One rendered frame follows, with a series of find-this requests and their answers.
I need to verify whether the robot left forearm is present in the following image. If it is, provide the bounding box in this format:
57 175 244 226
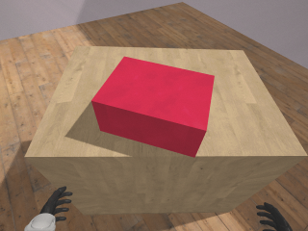
24 213 56 231

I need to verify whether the robot left hand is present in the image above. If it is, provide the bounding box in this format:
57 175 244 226
39 186 73 222

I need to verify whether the pedestal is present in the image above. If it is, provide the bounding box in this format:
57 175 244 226
24 45 308 216

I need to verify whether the robot right hand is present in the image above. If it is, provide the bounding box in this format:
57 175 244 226
256 202 293 231

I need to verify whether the carton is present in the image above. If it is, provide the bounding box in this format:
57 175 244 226
91 56 215 158

